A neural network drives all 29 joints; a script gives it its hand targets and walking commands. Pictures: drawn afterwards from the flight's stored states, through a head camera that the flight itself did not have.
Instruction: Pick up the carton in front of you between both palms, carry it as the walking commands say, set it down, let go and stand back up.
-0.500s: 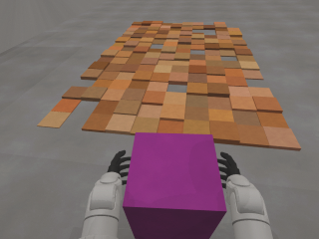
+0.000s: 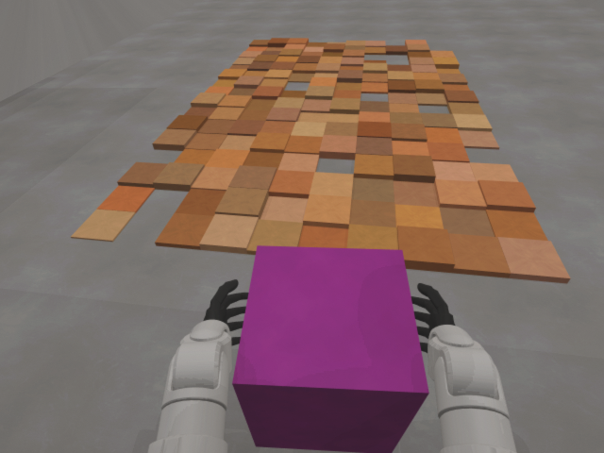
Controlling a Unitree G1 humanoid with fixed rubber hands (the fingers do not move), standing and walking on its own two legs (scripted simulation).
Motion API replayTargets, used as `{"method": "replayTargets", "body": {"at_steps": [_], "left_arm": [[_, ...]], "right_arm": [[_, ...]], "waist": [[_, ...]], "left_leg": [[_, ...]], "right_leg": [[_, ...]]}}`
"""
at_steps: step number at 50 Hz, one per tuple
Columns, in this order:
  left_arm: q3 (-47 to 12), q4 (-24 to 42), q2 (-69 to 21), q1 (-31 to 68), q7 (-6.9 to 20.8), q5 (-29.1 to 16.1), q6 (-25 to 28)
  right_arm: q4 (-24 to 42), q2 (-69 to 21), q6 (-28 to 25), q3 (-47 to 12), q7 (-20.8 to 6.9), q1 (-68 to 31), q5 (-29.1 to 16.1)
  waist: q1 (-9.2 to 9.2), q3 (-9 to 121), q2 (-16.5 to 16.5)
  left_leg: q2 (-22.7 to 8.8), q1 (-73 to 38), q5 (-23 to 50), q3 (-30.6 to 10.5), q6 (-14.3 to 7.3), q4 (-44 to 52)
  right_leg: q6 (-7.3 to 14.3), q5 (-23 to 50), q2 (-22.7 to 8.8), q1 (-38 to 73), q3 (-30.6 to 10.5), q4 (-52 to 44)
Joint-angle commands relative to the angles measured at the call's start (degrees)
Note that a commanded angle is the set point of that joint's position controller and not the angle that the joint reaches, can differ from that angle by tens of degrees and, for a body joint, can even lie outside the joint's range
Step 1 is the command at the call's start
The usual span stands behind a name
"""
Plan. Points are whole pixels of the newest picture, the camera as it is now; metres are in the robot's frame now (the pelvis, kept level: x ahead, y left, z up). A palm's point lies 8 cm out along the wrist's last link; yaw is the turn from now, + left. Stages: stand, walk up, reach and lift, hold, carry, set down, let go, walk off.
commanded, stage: hold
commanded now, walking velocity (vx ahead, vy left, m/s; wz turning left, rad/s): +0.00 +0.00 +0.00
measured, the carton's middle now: (325, 352) +0.30 +0.00 -0.03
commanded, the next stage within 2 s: carry in 0.32 s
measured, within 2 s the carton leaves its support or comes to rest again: neither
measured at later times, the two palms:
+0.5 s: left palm (226, 312) +0.31 +0.14 +0.06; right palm (445, 317) +0.31 -0.16 +0.05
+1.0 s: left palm (263, 214) +0.50 +0.11 +0.08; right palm (437, 214) +0.50 -0.19 +0.08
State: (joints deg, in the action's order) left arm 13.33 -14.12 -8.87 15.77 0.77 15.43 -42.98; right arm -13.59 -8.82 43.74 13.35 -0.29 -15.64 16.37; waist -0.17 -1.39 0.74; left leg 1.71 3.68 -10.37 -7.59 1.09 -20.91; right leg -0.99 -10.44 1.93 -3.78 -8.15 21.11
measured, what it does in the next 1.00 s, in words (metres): walks ahead: right foot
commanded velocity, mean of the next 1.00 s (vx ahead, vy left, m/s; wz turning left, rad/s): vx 0.36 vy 0.00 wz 0.00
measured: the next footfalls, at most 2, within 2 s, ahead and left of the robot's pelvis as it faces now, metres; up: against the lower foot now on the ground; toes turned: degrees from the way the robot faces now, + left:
right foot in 0.88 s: +0.26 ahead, -0.11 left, +0.00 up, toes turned -9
left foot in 1.30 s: +0.65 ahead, +0.05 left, +0.00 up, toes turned +10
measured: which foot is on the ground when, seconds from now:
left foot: down 0.00-0.90, up 0.92-1.00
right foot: down 0.00-0.68, up 0.70-0.86, down 0.88-1.00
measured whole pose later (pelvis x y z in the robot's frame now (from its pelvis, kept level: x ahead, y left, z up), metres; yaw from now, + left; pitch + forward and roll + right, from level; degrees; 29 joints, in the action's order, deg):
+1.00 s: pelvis +0.25 -0.05 -0.01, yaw +3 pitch +6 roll +1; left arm 3.3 26.2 -7.3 3.5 -6.8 3.1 -70.0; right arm 28.1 -7.2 71.8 4.6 8.1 -3.2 3.1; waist -0.6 8.1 1.1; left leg -4.0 24.2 -25.6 4.9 0.0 -61.0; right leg 4.4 -18.7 -0.6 -16.2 13.2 28.5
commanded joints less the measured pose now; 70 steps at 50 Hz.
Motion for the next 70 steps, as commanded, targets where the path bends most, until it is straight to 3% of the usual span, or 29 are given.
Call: {"method": "replayTargets", "body": {"at_steps": [1,15,16,18,22,24,25,27,29,33,34,35,36,37,39,43,44,45,46,47,50,56,61,63,65,66,67,68,70], "left_arm": [[-32.1,1.1,-53.6,28.2,13.0,-15.1,1.2],[-33.4,3.4,-52.3,25.9,12.9,-15.6,1.0],[-34.5,5.8,-53.2,27.9,12.6,-16.9,0.7],[-35.9,7.5,-52.8,27.8,12.2,-17.8,0.1],[-40.1,11.4,-53.2,28.1,11.2,-20.4,-2.7],[-42.5,15.4,-52.8,29.1,10.5,-23.0,-4.9],[-43.5,17.8,-52.3,29.9,9.9,-24.0,-6.3],[-44.1,20.0,-50.4,27.0,8.3,-25.1,-9.4],[-44.0,24.0,-48.4,23.3,6.0,-24.4,-13.0],[-46.3,32.2,-47.6,18.2,3.6,-26.7,-18.4],[-47.6,34.6,-47.7,18.2,3.5,-27.8,-19.6],[-48.5,36.8,-47.8,19.3,3.7,-29.3,-21.1],[-49.6,38.6,-47.6,18.9,3.8,-31.0,-22.2],[-50.0,39.5,-47.8,17.7,3.8,-31.8,-22.9],[-49.3,41.8,-48.8,14.3,3.7,-32.3,-23.8],[-47.1,43.7,-47.8,8.5,2.2,-30.4,-24.9],[-46.4,44.4,-46.9,8.7,1.7,-29.8,-25.2],[-45.0,44.0,-45.1,7.7,1.1,-29.1,-25.6],[-43.6,43.1,-43.2,7.6,0.3,-28.1,-26.0],[-43.9,45.2,-43.0,9.1,-0.1,-28.6,-26.7],[-46.2,47.7,-45.7,12.5,0.3,-30.9,-27.6],[-49.0,47.1,-45.4,11.6,3.4,-33.5,-28.2],[-48.3,45.8,-46.0,10.2,4.9,-33.2,-27.2],[-48.0,45.5,-46.4,9.2,5.0,-32.8,-26.8],[-48.1,46.0,-46.4,10.3,4.9,-32.1,-26.3],[-48.1,46.5,-46.2,11.8,4.9,-31.6,-26.1],[-47.5,46.7,-45.7,9.5,4.6,-30.6,-26.5],[-47.6,45.6,-45.6,9.6,4.4,-29.6,-26.2],[-47.6,43.4,-49.8,9.1,4.4,-29.5,-25.2]], "right_arm": [[2.8,-51.7,-2.2,-33.5,-14.0,-29.5,-16.0],[4.0,-51.8,-1.9,-33.8,-13.5,-26.8,-16.2],[6.4,-51.8,-1.8,-34.7,-13.2,-28.4,-16.7],[7.7,-51.4,-1.2,-35.6,-12.7,-28.1,-18.0],[12.9,-51.1,1.5,-39.6,-11.2,-28.1,-20.4],[17.5,-51.3,3.9,-42.2,-10.0,-29.4,-22.4],[18.5,-51.2,5.5,-43.3,-9.4,-29.1,-22.8],[22.1,-50.2,8.8,-45.3,-8.1,-27.9,-24.3],[25.1,-48.4,12.0,-46.7,-7.1,-27.5,-26.3],[30.9,-47.5,17.5,-47.5,-5.0,-19.6,-29.3],[32.3,-47.9,18.5,-47.8,-4.2,-17.3,-29.1],[33.2,-46.7,19.4,-46.9,-3.4,-14.9,-27.6],[34.5,-47.2,20.3,-45.7,-2.8,-12.4,-27.3],[38.2,-47.4,21.3,-46.1,-2.3,-12.7,-27.9],[42.9,-48.5,22.6,-47.5,-1.8,-12.8,-29.0],[48.0,-46.3,24.6,-50.1,-1.9,-13.1,-32.1],[48.4,-45.3,25.1,-50.6,-1.9,-12.5,-32.3],[48.9,-44.1,25.9,-50.7,-2.0,-15.0,-33.3],[50.6,-41.9,26.5,-51.4,-2.0,-17.6,-34.1],[49.5,-42.1,27.1,-51.1,-2.0,-17.4,-34.9],[46.9,-44.1,27.4,-49.7,-1.8,-14.2,-34.0],[42.4,-47.5,26.6,-46.7,-0.3,-7.5,-27.7],[44.2,-48.7,25.7,-48.2,-0.9,-7.8,-27.2],[45.8,-48.7,25.4,-48.9,-1.3,-9.3,-28.6],[45.9,-49.5,25.2,-49.5,-2.1,-9.7,-29.4],[46.3,-49.2,25.3,-49.5,-2.5,-9.7,-29.5],[43.6,-49.0,25.1,-49.8,-3.0,-10.1,-30.4],[43.2,-49.5,24.9,-50.3,-3.7,-9.5,-31.5],[44.1,-52.1,24.1,-51.4,-4.3,-11.4,-32.7]], "waist": [[0.39,13.2,-0.1],[-0.12,12.8,-0.7],[0.00,15.2,-0.9],[0.16,14.5,0.8],[0.10,14.3,6.9],[0.05,16.6,5.7],[0.10,16.9,3.9],[1.15,15.6,-10.9],[1.26,12.7,-11.7],[0.71,19.2,-6.2],[-0.57,20.2,0.6],[-1.16,17.9,13.4],[-1.82,16.1,15.9],[-2.04,15.3,11.9],[-2.00,18.1,5.7],[0.00,18.9,6.8],[0.29,20.7,3.2],[1.95,20.7,-7.5],[2.40,18.9,-20.0],[2.11,17.9,-14.5],[1.21,19.7,-2.6],[1.00,13.8,-6.1],[0.61,11.1,-10.6],[-0.08,15.4,-13.9],[-2.19,21.2,-10.5],[-2.83,22.7,-3.1],[-1.59,25.7,14.7],[-1.08,23.0,12.0],[-0.68,21.8,3.3]], "left_leg": [[4.1,-3.0,6.9,4.3,0.3,3.4],[4.1,-3.1,9.5,4.0,0.3,3.6],[-6.7,2.4,0.5,2.6,-1.2,-1.4],[-6.0,8.1,-25.2,-1.6,-2.2,2.1],[-10.8,9.4,-26.3,-5.6,-4.7,4.9],[-10.3,10.1,-26.2,-3.1,-5.1,2.1],[-8.8,12.8,-25.4,-0.4,-4.4,-0.9],[-3.5,25.0,-18.1,9.9,-1.0,-18.3],[-3.0,32.3,-17.2,13.5,-0.5,-17.8],[-2.3,3.5,-5.6,16.9,-1.4,-2.2],[-8.8,-6.1,-9.9,6.2,-4.1,3.0],[-19.0,-13.9,-4.3,-9.0,-8.5,4.3],[-23.7,-18.9,8.0,-15.8,-12.9,3.7],[-24.8,-20.4,16.2,-14.5,-14.5,2.8],[-23.8,-19.2,13.1,-8.9,-12.7,3.5],[-13.6,4.0,-0.1,11.3,-4.8,-1.5],[-11.7,13.0,-0.9,15.1,-3.0,-7.5],[-7.7,25.3,-5.1,19.4,-0.1,-22.5],[-2.1,40.7,-16.9,18.3,0.8,-36.4],[-4.4,46.1,-20.3,11.3,-0.9,-43.7],[-9.1,46.4,-11.5,10.0,-2.0,-45.7],[-4.3,40.3,2.3,17.3,-1.0,-26.2],[0.0,25.0,12.9,22.4,-4.2,-9.8],[1.8,12.2,13.0,23.6,-4.5,-9.9],[2.1,-4.8,6.5,24.9,-3.7,-5.7],[-8.8,-11.2,-3.4,7.9,-5.3,-5.2],[-24.8,-18.7,-9.6,-22.9,-16.1,4.2],[-24.8,-15.8,-4.3,-24.5,-16.4,9.2],[-22.3,-8.4,7.5,-11.2,-13.7,7.6]], "right_leg": [[-0.2,5.7,3.9,2.1,3.9,-3.9],[-0.4,8.5,4.2,3.0,3.7,-4.0],[0.9,-0.9,-6.9,-3.4,2.2,2.0],[1.9,-24.3,-4.4,-8.9,1.6,1.8],[1.2,-15.3,-1.3,-14.4,10.8,10.6],[1.5,-15.3,-1.3,-11.9,12.2,5.7],[1.9,-16.9,-2.8,-8.7,10.3,2.9],[6.3,-25.3,-14.6,-0.7,-7.1,-5.4],[11.2,-21.6,-20.9,1.8,-15.3,-7.3],[5.9,-8.5,-12.9,-11.3,4.2,4.2],[3.3,-8.5,-8.9,-19.7,10.9,13.9],[1.0,-12.7,-4.9,-33.2,16.5,24.0],[1.6,-21.2,-4.2,-43.2,15.5,28.1],[1.8,-25.9,-4.6,-46.7,14.4,30.0],[1.8,-21.9,-5.5,-42.6,14.5,23.6],[1.7,-2.1,0.0,-9.2,22.3,2.1],[2.5,-1.7,-1.5,3.9,21.5,3.0],[5.6,-13.6,-12.8,12.4,2.3,-4.6],[11.6,-6.6,-25.0,19.2,-19.4,-8.7],[15.6,2.8,-27.0,20.9,-20.6,-7.0],[11.6,15.7,-23.5,17.9,-8.0,-6.2],[7.5,30.8,-15.5,13.0,9.1,-9.5],[5.5,46.7,-13.4,10.4,17.5,-9.4],[4.3,54.1,-13.7,9.8,20.2,-1.0],[3.0,45.0,-10.4,3.8,22.8,19.4],[2.0,27.3,-9.0,-5.8,19.9,32.6],[0.4,-6.5,0.2,-22.7,16.2,50.0],[1.8,-14.1,-1.5,-28.3,8.3,57.4],[3.9,-9.9,-6.9,-29.3,6.6,55.7]]}}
